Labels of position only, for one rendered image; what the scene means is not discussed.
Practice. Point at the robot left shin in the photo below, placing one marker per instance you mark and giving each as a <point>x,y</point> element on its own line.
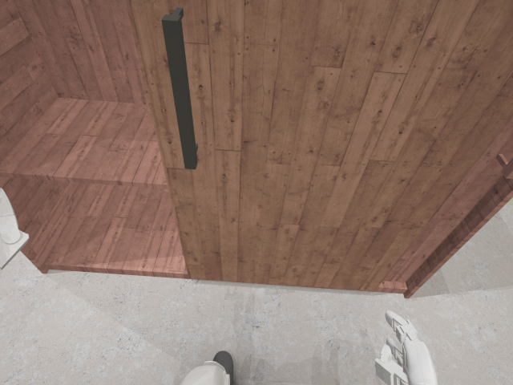
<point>212,363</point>

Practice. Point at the robot left thigh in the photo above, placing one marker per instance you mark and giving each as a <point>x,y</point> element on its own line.
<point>206,375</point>

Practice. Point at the robot left hand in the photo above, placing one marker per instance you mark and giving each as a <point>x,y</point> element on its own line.
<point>11,238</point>

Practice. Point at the robot right hand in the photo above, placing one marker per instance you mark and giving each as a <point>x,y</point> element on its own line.
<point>415,365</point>

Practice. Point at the wardrobe door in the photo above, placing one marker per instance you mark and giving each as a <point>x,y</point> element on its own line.
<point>329,132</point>
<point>472,189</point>

